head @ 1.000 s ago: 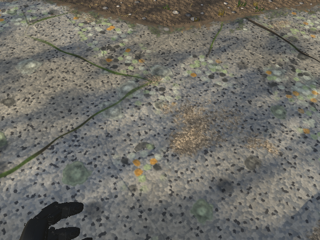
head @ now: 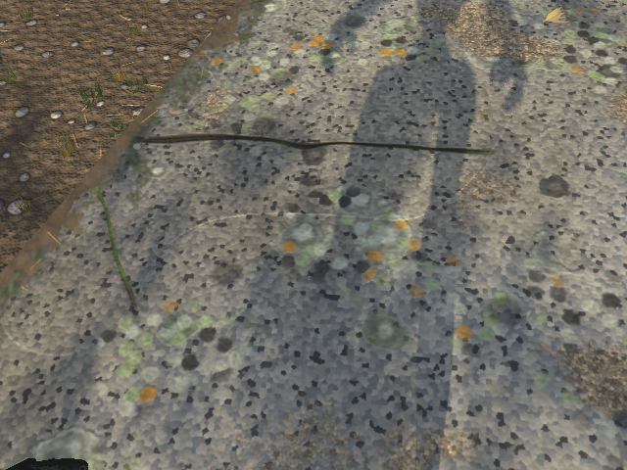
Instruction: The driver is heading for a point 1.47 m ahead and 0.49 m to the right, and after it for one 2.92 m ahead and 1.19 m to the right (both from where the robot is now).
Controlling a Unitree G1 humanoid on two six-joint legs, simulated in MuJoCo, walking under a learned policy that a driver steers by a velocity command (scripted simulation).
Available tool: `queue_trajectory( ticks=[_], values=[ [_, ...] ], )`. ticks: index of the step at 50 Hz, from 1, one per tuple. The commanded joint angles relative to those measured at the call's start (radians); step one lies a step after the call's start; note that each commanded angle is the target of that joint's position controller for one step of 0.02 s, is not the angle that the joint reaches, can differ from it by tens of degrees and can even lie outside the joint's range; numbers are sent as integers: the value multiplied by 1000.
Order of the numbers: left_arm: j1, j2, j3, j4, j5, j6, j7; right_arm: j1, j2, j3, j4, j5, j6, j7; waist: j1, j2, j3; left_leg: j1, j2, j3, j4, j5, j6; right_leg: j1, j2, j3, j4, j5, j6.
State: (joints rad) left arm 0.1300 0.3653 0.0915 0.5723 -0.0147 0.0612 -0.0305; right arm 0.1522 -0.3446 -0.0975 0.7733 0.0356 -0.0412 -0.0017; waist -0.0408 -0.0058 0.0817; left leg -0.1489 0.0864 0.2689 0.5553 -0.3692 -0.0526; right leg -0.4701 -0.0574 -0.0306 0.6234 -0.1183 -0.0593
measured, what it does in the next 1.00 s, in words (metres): steps on the spot, turning right: left foot, then right foot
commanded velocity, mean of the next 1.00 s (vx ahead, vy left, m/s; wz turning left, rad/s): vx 0.04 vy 0.00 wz -0.45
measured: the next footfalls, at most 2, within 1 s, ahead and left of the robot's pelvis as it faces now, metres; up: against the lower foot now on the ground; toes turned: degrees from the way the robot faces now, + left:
left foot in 0.40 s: +0.19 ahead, +0.13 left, +0.00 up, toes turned -25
right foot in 0.74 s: +0.04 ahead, -0.09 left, +0.00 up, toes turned -20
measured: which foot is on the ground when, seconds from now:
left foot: down 0.00-0.00, up 0.02-0.38, down 0.40-1.00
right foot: down 0.00-0.40, up 0.42-0.72, down 0.74-1.00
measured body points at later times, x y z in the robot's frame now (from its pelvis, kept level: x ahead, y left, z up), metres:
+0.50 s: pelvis +0.08 +0.05 +0.01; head +0.10 +0.05 +0.46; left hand +0.36 +0.24 -0.07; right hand +0.10 -0.26 -0.08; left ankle +0.15 +0.14 -0.72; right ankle +0.05 -0.08 -0.67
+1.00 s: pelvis +0.08 +0.02 +0.01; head +0.09 +0.02 +0.46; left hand +0.30 +0.20 -0.10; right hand +0.09 -0.26 -0.11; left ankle +0.15 +0.14 -0.72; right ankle +0.00 -0.08 -0.72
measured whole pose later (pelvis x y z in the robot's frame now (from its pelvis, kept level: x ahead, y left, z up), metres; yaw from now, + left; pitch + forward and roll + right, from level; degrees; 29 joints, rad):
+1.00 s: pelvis +0.08 +0.02 +0.01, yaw -24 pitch -1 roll +1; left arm 0.24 0.22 0.02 0.73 0.01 0.01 0.02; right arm 0.17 -0.25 -0.02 0.81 -0.01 -0.01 0.00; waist -0.02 0.01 0.01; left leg -0.26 0.01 -0.01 0.54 -0.27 -0.03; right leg -0.18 0.01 0.08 0.55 -0.36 0.01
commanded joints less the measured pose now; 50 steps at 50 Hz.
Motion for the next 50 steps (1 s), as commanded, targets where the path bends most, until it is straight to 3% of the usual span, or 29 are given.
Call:
queue_trajectory(
  ticks=[1,2,3,4,5,8,11,16,18,19,20,21,22,23,24,25,26,29,31,33,35,36,37,38,39,40,42,45,50],
  values=[
    [204,302,97,-34,0,-6,37,2,-37,3,-104,-56,1,13,56,-400,-172,-470,-57,-42,575,-262,-24,567,-180,448,-142,656,-246],
    [170,274,80,-90,38,-34,23,0,-70,8,-123,-60,1,13,81,-317,-368,-565,-124,-314,754,-330,-18,599,-291,737,-244,348,-379],
    [151,226,67,-94,29,-56,11,-67,-115,-2,-125,-30,-1,13,100,-167,-330,-581,-97,-371,754,-247,11,546,-267,673,-283,225,-331],
    [121,198,61,-87,7,-65,15,-89,-107,0,-128,-30,-2,6,78,-101,-261,-578,-80,-382,693,-168,28,474,-214,603,-285,135,-271],
    [83,167,51,-93,-9,-61,22,-91,-104,0,-115,-45,1,-4,56,-49,-225,-558,-63,-388,618,-118,27,412,-175,553,-285,94,-225],
    [-3,152,46,-124,14,-37,52,-87,-85,4,-102,-47,11,-4,16,-70,-219,-401,-104,-372,420,-33,3,261,-91,463,-277,175,-189],
    [18,160,55,-117,2,-26,66,-84,-47,17,-92,-37,17,2,27,-65,-253,-328,-144,-385,273,21,-19,246,-67,485,-257,159,-177],
    [17,116,36,-105,12,-12,58,-68,-46,18,-92,-36,28,14,54,-142,-244,-216,-126,-361,157,76,-8,184,-60,507,-219,62,-141],
    [-2,98,26,-103,9,-10,54,-40,-41,16,-92,-41,22,20,35,-155,-224,-134,-118,-338,25,147,22,153,-43,514,-180,31,-114],
    [9,80,19,-95,6,-10,54,-23,-45,12,-89,-49,20,20,26,-144,-209,-74,-97,-338,-70,211,45,125,-13,501,-149,-30,-83],
    [58,39,6,-84,12,-11,54,-25,-96,2,-103,-70,21,15,48,-16,-191,-33,48,-487,-185,225,96,73,66,424,-18,-217,-25],
    [92,37,5,-100,7,-17,56,-47,-182,-13,-108,-92,28,8,96,250,-124,-62,226,-729,-288,298,244,-59,236,231,171,-464,36],
    [73,110,27,-97,20,-32,60,-55,-159,-12,-122,-97,22,2,67,267,-117,-126,317,-884,-319,237,344,-82,179,237,407,-499,76],
    [69,151,43,-71,11,-32,59,-85,-116,1,-137,-79,19,-6,70,172,-104,-138,271,-796,-295,196,325,-83,162,257,507,-431,85],
    [81,132,42,-44,9,-24,61,-115,-88,9,-140,-60,21,-10,81,118,-89,-138,203,-695,-276,168,276,-76,158,248,544,-380,101],
    [85,98,33,-33,15,-16,64,-118,-68,17,-141,-44,22,-14,73,108,-88,-107,167,-646,-265,170,252,-92,157,245,572,-341,116],
    [88,64,23,-25,14,-13,63,-106,-53,26,-135,-40,24,-17,67,100,-88,-90,148,-608,-257,222,251,-88,156,241,586,-321,128],
    [46,3,-4,-29,6,-21,60,-57,-28,36,-115,-46,33,-16,36,138,-115,-7,93,-508,-242,263,240,-39,112,172,370,-302,148],
    [22,-27,-21,-28,10,-25,55,-32,-48,31,-101,-45,41,-14,14,190,-134,9,85,-483,-230,282,242,63,72,111,168,-334,152],
    [29,-7,-17,-11,1,-28,53,13,-80,23,-85,-40,51,-12,-6,214,-143,22,102,-501,-206,332,253,138,77,68,11,-317,145],
    [88,-4,-14,32,3,-31,52,20,-75,28,-73,-23,52,-10,29,190,-141,-5,94,-491,-168,393,229,258,87,46,-240,-115,115],
    [93,15,-14,39,12,-32,53,54,-67,32,-61,-19,44,-8,25,166,-145,-45,87,-485,-160,413,193,332,64,86,-293,-26,86],
    [98,54,-10,31,23,-32,58,61,-51,39,-63,-32,28,-2,16,90,-175,-102,67,-451,-125,390,141,415,-12,160,-260,114,51],
    [122,86,-2,61,31,-30,59,81,4,54,-70,-52,9,9,-20,-91,-230,-129,-47,-317,-91,135,83,417,-50,207,-201,-24,-10],
    [96,21,-17,61,33,-32,49,8,18,63,-74,-64,3,12,14,-124,-182,-102,-81,-268,-64,89,36,306,-50,226,-236,-209,-44],
    [64,-17,-31,55,45,-38,45,-37,7,60,-76,-66,4,13,22,-110,-124,-92,-82,-270,-57,113,23,232,-46,236,-267,-278,-34],
    [50,-12,-35,58,46,-54,46,-33,-1,57,-64,-60,8,6,16,-97,-65,-77,-67,-287,-63,197,34,183,-18,208,-249,-180,5],
    [105,-4,-36,82,31,-69,53,-5,-10,54,-43,-50,8,2,23,-54,-86,-56,-56,-298,-60,287,51,213,8,171,-194,-34,29],
    [119,-22,-43,100,27,-66,57,1,-5,55,-6,-45,19,-5,25,-18,-88,-36,-53,-298,-56,320,43,223,21,160,-173,35,30]
  ],
)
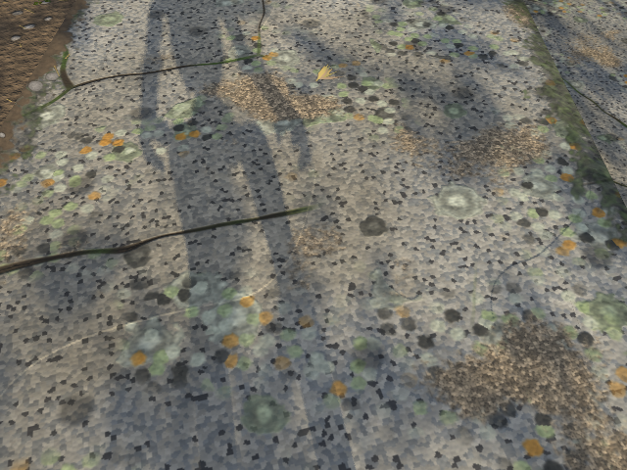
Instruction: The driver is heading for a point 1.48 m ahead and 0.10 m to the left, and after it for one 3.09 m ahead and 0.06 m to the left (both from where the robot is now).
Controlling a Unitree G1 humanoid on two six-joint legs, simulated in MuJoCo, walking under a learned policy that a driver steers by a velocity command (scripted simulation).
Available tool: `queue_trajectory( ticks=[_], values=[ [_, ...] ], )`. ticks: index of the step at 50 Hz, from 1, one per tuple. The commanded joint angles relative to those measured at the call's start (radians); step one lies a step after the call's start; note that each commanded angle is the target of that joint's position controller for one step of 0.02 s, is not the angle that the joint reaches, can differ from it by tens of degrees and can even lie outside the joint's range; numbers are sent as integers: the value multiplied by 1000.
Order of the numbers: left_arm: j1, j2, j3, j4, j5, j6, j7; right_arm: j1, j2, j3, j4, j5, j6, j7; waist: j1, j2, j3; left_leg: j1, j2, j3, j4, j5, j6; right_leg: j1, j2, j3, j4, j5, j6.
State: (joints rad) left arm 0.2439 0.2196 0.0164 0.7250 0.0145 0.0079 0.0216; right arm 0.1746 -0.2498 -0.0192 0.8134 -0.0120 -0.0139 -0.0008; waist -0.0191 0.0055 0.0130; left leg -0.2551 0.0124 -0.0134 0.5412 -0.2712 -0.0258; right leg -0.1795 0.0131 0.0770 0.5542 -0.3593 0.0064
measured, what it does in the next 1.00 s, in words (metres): walks ahead: right foot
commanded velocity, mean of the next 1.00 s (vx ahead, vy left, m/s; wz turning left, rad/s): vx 0.62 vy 0.00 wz -0.01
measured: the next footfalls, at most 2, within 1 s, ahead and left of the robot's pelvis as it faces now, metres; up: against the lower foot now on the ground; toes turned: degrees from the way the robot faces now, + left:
right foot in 0.90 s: +0.61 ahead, -0.06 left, +0.00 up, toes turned -1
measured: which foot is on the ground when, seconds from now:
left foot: down 0.00-0.92, up 0.94-1.00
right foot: down 0.00-0.42, up 0.44-0.88, down 0.90-1.00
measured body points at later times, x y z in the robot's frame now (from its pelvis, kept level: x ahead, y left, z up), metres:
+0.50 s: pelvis +0.10 +0.06 -0.01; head +0.10 +0.07 +0.44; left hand +0.16 +0.33 -0.13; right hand +0.16 -0.23 -0.12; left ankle +0.08 +0.15 -0.73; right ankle -0.01 -0.10 -0.66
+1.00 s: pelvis +0.47 +0.03 -0.02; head +0.51 +0.04 +0.43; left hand +0.65 +0.28 -0.11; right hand +0.45 -0.24 -0.15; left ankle +0.23 +0.16 -0.61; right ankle +0.57 -0.06 -0.73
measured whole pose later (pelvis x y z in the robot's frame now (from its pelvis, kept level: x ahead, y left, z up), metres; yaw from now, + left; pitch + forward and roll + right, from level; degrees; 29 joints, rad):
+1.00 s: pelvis +0.47 +0.03 -0.02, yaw +0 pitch +2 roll -2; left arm 0.12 0.26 0.04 0.68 -0.01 -0.10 -0.04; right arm 0.43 -0.25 0.00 0.91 0.04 -0.10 0.00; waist -0.02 0.02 0.05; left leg -0.16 0.02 -0.09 1.24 -0.36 0.09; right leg -0.49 0.06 -0.08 0.61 -0.16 -0.07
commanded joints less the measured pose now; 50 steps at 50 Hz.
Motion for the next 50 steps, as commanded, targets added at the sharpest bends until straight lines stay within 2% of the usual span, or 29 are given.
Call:
queue_trajectory(
  ticks=[1,8,9,10,12,13,14,16,18,20,21,22,23,24,26,28,31,34,39,40,42,43,44,45,46,47,48,49,50],
  values=[
    [7,122,31,-49,-3,-12,5,-22,-100,-24,-40,3,-6,-8,3,-23,-20,75,22,-17,-42,228,15,-65,-48,51,-102,288,-36],
    [18,112,31,-5,-5,-17,5,-24,-106,-28,14,7,9,-23,2,-13,-31,100,27,-18,-44,250,10,-48,-38,37,-101,342,-30],
    [64,131,40,18,-12,-13,8,9,-104,-30,36,12,12,-24,9,-38,-73,96,-17,35,-2,35,14,-22,-28,36,-121,129,-52],
    [94,161,51,28,-22,-8,6,6,-102,-33,42,22,11,-20,26,-79,-29,11,-52,69,53,-201,20,-36,-53,97,-173,-214,-96],
    [145,234,72,29,-36,-26,2,-116,-88,-29,-20,52,-21,-8,77,-202,140,-252,-47,74,230,-257,47,-60,-254,423,-391,-661,-230],
    [134,244,74,29,-40,-47,4,-172,-96,-31,-53,65,-48,-3,86,-221,218,-344,8,7,305,-232,77,-77,-333,541,-451,-618,-276],
    [120,219,67,24,-35,-69,3,-185,-107,-34,-66,67,-73,5,81,-207,230,-437,52,-34,337,-236,102,-6,-363,558,-457,-498,-286],
    [87,197,63,15,-38,-84,-6,-148,-103,-29,-62,64,-104,25,60,-176,156,-430,96,-43,221,-194,132,99,-337,438,-418,-295,-238],
    [22,212,67,-5,-47,-76,-15,-35,-102,-32,-8,50,-112,37,0,-154,61,-95,28,57,43,-50,112,-27,-217,227,-368,-159,-179],
    [-3,188,57,-20,-29,-74,-16,211,-129,-58,94,41,-102,30,-108,-90,-20,306,-74,161,49,68,60,-257,-129,103,-205,-73,-152],
    [-49,145,41,-39,-17,-84,-19,397,-161,-75,136,45,-99,21,-207,10,-56,496,-1,41,2,-20,88,-406,-68,26,85,63,-113],
    [-51,40,15,-96,-18,-106,-17,503,-272,-88,130,28,-101,16,-200,325,-110,580,283,-510,-226,-383,218,-607,35,-34,540,-130,-48],
    [-11,63,18,-118,-80,-127,-13,408,-203,-61,93,13,-116,32,-134,265,-81,526,387,-865,-389,-668,311,-761,40,89,721,-125,-67],
    [-55,106,24,-125,-100,-137,-17,302,-184,-53,68,16,-120,31,-94,163,42,463,410,-785,-389,-648,303,-892,-48,76,795,-37,-93],
    [-72,109,22,-110,-50,-137,-25,239,-136,-32,46,3,-110,37,-51,36,58,338,315,-528,-359,-401,252,-827,-129,35,740,109,-101],
    [-50,100,25,-101,-41,-119,-44,215,-99,-15,43,-5,-100,36,-6,85,84,216,239,-375,-395,-285,219,-742,-159,17,664,193,-80],
    [-95,98,24,-115,-34,-99,-41,256,-114,-12,54,10,-104,21,-7,51,125,168,204,-246,-459,-106,227,-771,-149,-26,568,315,-36],
    [-241,75,11,-169,-35,-113,-50,309,-111,-4,68,16,-104,1,-43,43,149,126,169,-110,-519,97,210,-692,-120,-96,347,466,-18],
    [-410,56,3,-227,-53,-139,-97,399,-121,0,95,31,-90,-11,-71,47,181,270,190,-5,-541,292,190,-573,-63,-136,37,542,-49],
    [-427,64,6,-237,-54,-142,-104,400,-133,-3,96,30,-85,-12,-62,62,173,315,199,8,-510,421,186,-541,-42,-149,0,513,-60],
    [-421,103,21,-255,-56,-139,-104,405,-172,-13,103,11,-74,-13,-19,137,102,419,229,18,-378,915,178,-441,25,-190,-4,404,-90],
    [-353,140,36,-249,-59,-130,-95,408,-190,-19,109,-3,-64,-16,36,188,34,471,244,18,-263,1165,169,-356,57,-201,14,331,-111],
    [-186,187,59,-210,-64,-116,-81,392,-209,-26,112,-18,-49,-18,129,229,-70,469,257,19,-69,1345,161,-176,76,-201,35,276,-141],
    [79,227,81,-133,-69,-99,-62,326,-223,-30,95,-24,-37,-23,268,213,-186,296,234,46,222,1319,132,152,33,-160,28,291,-172],
    [265,297,96,-69,-43,-87,-45,361,-108,-6,42,-32,-48,-21,247,8,-364,-105,126,12,611,725,123,605,-191,184,83,-19,-232],
    [287,305,98,-48,-40,-106,-58,460,15,32,39,17,-93,0,154,-317,-566,-377,-65,-138,897,-145,99,807,-390,773,-154,-479,-377],
    [261,197,76,-23,-28,-107,-47,300,-133,-8,5,67,-123,6,198,-248,-405,-492,-8,-179,948,-127,137,708,-335,783,-285,-482,-305],
    [213,166,65,-12,-11,-111,-45,165,-140,-10,-45,93,-137,10,179,-159,-219,-528,30,-144,953,-99,143,529,-314,588,-288,-292,-277],
    [149,162,64,0,-3,-120,-52,108,-105,0,-66,76,-144,9,123,9,-123,-495,67,-129,882,-59,145,334,-277,473,-315,-131,-263]
  ],
)
Keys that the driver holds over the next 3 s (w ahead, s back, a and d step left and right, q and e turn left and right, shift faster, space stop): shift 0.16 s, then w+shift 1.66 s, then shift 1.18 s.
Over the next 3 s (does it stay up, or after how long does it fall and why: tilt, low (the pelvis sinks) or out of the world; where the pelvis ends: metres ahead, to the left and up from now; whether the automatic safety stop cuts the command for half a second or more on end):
stays up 1.60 0.10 0.00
